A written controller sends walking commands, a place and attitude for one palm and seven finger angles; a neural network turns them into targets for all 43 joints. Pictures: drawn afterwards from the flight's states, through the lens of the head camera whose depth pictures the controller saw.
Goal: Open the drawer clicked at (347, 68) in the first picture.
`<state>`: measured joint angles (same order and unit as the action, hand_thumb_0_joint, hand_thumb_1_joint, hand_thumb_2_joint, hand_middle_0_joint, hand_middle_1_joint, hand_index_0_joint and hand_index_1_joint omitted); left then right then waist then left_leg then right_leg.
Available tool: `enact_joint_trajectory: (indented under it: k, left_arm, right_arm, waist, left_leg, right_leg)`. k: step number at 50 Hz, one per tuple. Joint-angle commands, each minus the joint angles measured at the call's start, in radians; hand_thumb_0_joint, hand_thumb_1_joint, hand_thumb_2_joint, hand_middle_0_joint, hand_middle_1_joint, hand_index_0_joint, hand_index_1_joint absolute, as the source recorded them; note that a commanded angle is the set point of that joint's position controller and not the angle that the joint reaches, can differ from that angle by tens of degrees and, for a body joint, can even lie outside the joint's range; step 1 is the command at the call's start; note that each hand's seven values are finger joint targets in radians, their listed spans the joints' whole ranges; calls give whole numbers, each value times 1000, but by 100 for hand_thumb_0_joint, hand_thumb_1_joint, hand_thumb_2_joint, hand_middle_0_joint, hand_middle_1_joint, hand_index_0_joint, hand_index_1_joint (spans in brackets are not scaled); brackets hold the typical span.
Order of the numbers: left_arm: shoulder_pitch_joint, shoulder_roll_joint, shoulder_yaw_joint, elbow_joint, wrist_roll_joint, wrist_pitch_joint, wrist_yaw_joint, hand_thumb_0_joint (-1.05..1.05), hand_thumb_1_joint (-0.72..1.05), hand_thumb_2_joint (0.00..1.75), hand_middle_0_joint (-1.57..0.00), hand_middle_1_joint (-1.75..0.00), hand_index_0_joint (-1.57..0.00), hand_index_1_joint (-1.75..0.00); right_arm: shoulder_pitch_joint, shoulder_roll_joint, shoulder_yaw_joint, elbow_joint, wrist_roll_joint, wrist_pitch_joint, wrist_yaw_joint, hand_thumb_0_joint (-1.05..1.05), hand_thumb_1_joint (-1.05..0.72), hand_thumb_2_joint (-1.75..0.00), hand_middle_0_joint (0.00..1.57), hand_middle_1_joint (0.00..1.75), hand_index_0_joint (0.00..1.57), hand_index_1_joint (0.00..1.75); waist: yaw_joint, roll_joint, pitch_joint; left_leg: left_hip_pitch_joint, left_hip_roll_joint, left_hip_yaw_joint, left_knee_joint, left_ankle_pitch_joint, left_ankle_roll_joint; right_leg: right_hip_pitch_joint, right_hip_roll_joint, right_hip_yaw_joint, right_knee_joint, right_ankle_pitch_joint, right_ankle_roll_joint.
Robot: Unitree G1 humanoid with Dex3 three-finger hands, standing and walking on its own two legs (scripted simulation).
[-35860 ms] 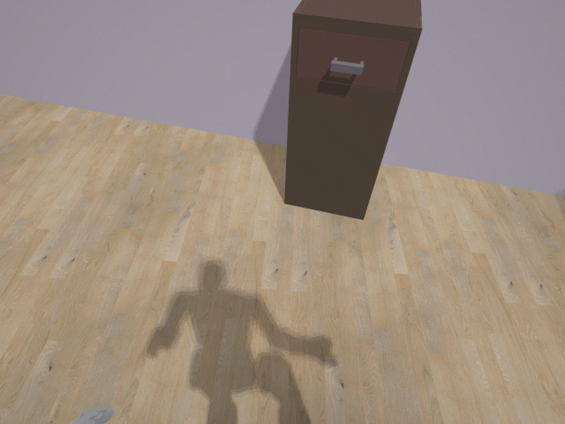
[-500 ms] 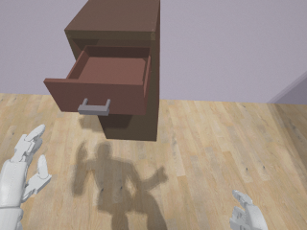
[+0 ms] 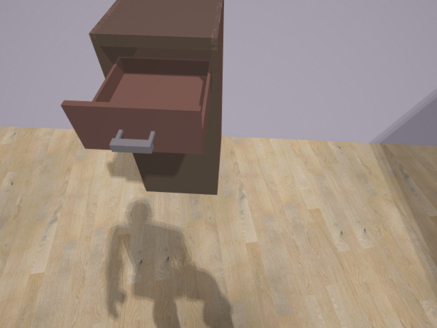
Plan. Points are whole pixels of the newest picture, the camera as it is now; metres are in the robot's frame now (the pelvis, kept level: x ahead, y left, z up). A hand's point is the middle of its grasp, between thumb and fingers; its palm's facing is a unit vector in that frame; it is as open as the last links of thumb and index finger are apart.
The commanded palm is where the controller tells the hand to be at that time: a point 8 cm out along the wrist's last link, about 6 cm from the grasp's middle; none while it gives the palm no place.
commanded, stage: let the arm hang, fingers relaxed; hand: left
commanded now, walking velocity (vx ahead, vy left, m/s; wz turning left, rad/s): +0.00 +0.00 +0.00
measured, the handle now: (134, 139) +0.55 +0.26 -0.02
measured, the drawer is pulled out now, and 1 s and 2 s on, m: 0.30 0.30 0.30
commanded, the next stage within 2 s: look to check the result in 0.54 s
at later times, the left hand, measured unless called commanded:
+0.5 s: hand out of the picture +0.00 +0.16 -0.18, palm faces +0.04 -0.99 -0.17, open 7.3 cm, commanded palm none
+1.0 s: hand out of the picture +0.02 +0.17 -0.17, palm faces +0.03 -0.98 -0.20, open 7.4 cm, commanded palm none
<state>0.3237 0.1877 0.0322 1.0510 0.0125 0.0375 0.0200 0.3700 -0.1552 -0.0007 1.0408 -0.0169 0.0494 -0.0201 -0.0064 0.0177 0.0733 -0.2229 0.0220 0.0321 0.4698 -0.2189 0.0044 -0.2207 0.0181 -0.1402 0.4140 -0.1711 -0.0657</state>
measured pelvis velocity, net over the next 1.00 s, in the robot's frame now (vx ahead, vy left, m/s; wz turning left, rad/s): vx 0.03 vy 0.00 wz -0.02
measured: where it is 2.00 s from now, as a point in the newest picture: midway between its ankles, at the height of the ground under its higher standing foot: outside the picture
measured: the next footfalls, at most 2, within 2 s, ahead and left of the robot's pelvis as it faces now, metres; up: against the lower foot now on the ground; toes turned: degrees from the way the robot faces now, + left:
none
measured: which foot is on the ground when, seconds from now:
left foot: down 0.00-1.00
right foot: down 0.00-1.00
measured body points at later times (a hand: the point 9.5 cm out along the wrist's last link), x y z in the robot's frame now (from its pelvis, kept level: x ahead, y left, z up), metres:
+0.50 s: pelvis +0.01 +0.00 +0.00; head +0.01 +0.00 +0.45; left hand +0.00 +0.21 -0.16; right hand -0.04 -0.19 -0.16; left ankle +0.02 +0.12 -0.74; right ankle +0.04 -0.08 -0.74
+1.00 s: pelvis +0.03 +0.00 +0.00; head +0.04 -0.01 +0.45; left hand +0.02 +0.22 -0.15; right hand +0.00 -0.20 -0.16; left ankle +0.02 +0.12 -0.74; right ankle +0.04 -0.08 -0.74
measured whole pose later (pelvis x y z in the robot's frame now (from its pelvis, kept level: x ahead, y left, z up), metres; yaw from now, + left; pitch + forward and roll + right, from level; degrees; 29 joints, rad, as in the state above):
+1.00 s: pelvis +0.03 +0.00 +0.00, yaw -1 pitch -2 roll +0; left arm 0.28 0.12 0.03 1.14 0.01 0.00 0.04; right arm 0.32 -0.11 0.00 1.12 -0.01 0.01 -0.04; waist -0.01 0.03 0.06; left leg -0.14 0.02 0.06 0.39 -0.23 0.00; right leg -0.17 0.02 -0.11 0.39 -0.20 -0.06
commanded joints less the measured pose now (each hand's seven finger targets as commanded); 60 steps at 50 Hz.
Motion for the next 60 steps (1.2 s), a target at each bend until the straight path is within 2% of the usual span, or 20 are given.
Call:
enact_joint_trajectory:
  k: [1,6,8,14,23,26,27,28,32,40,42,43,47,55,60]
  left_arm:
    - [8,85,12,-16,-2,-32,7,0,90,90,-20,-30,-20,-30]
    - [27,65,8,24,-3,-35,13,0,90,90,-20,-30,-20,-30]
    - [38,56,6,34,-2,-33,15,0,90,90,-20,-30,-20,-30]
    - [44,40,8,47,-1,-36,19,0,90,90,-20,-30,-20,-30]
    - [47,21,8,57,-1,-40,21,0,90,90,-20,-30,-20,-30]
    - [47,21,9,59,-3,-43,20,0,90,90,-20,-30,-20,-30]
    - [50,20,7,58,-2,-43,22,0,90,90,-20,-30,-20,-30]
    - [48,16,8,61,-2,-43,21,0,90,90,-20,-30,-20,-30]
    - [51,19,6,65,-2,-44,21,0,90,90,-20,-30,-20,-30]
    - [39,28,6,67,-5,-48,22,0,90,90,-20,-30,-20,-30]
    - [43,27,5,69,-4,-50,24,0,90,90,-20,-30,-20,-30]
    - [39,28,5,69,-4,-51,24,0,90,90,-20,-30,-20,-30]
    - [33,33,4,69,-4,-51,25,0,90,90,-20,-30,-20,-30]
    - [14,46,6,65,-5,-52,23,0,90,90,-20,-30,-20,-30]
    - [9,53,7,65,-6,-55,23,0,90,90,-20,-30,-20,-30]
  right_arm:
    - [78,-65,-18,-8,-5,-29,-12,0,-90,-90,20,30,20,30]
    - [103,-42,-12,29,-4,-35,-15,0,-90,-90,20,30,20,30]
    - [103,-31,-10,38,-4,-35,-16,0,-90,-90,20,30,20,30]
    - [109,-11,-10,56,-3,-40,-19,0,-90,-90,20,30,20,30]
    - [103,2,-13,60,-2,-43,-24,0,-90,-90,20,30,20,30]
    - [97,-5,-14,61,-1,-47,-26,0,-90,-90,20,30,20,30]
    - [97,-7,-15,57,1,-47,-26,0,-90,-90,20,30,20,30]
    - [94,-8,-16,58,0,-49,-27,0,-90,-90,20,30,20,30]
    - [85,-15,-17,57,2,-50,-27,0,-90,-90,20,30,20,30]
    - [71,-26,-14,66,3,-54,-28,0,-90,-90,20,30,20,30]
    - [64,-27,-16,65,5,-54,-29,0,-90,-90,20,30,20,30]
    - [61,-29,-15,67,4,-55,-28,0,-90,-90,20,30,20,30]
    - [51,-33,-15,68,6,-53,-28,0,-90,-90,20,30,20,30]
    - [37,-40,-14,74,3,-53,-28,0,-90,-90,20,30,20,30]
    - [30,-48,-14,72,4,-53,-29,0,-90,-90,20,30,20,30]
  waist:
    - [-4,-30,11]
    - [-1,-42,39]
    - [3,-16,56]
    - [4,-18,62]
    - [0,26,64]
    - [2,36,41]
    - [2,14,36]
    - [2,24,33]
    - [3,0,32]
    - [2,11,15]
    - [4,-6,7]
    - [2,6,9]
    - [2,-17,23]
    - [1,11,26]
    - [0,5,15]
  left_leg:
    - [-43,59,-84,-113,-108,42]
    - [-51,63,-79,-130,-80,42]
    - [-59,65,-83,-140,-89,43]
    - [-59,61,-72,-144,-75,39]
    - [-49,66,-70,-149,-67,35]
    - [-39,68,-73,-152,-45,33]
    - [-30,76,-76,-154,-39,34]
    - [-30,75,-78,-156,-35,36]
    - [-10,77,-74,-154,-13,34]
    - [12,78,-71,-155,41,32]
    - [28,84,-69,-150,64,31]
    - [29,83,-66,-150,78,30]
    - [38,85,-65,-152,81,28]
    - [45,81,-59,-155,80,23]
    - [53,82,-57,-151,99,21]
  right_leg:
    - [-27,-133,189,-159,-256,-11]
    - [-25,-127,183,-148,-215,-6]
    - [-32,-122,178,-142,-206,-2]
    - [-23,-122,180,-138,-179,1]
    - [-21,-117,177,-134,-144,1]
    - [2,-117,176,-123,-107,1]
    - [3,-113,172,-120,-96,2]
    - [11,-116,167,-118,-84,3]
    - [10,-116,169,-117,-72,3]
    - [41,-122,166,-112,-15,4]
    - [47,-120,162,-111,8,3]
    - [52,-124,161,-110,27,4]
    - [48,-121,161,-114,32,5]
    - [58,-125,169,-123,37,4]
    - [75,-126,172,-123,75,2]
